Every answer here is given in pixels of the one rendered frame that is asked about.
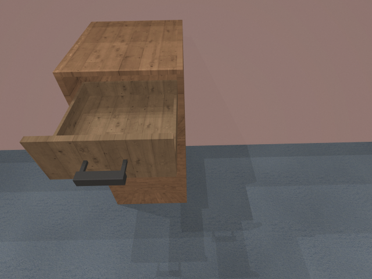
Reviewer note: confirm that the handle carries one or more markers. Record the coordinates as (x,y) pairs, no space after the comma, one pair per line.
(97,178)

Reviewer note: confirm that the cabinet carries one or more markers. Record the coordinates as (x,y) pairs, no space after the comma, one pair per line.
(133,51)

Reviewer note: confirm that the drawer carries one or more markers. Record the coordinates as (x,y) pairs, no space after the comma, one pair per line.
(109,121)

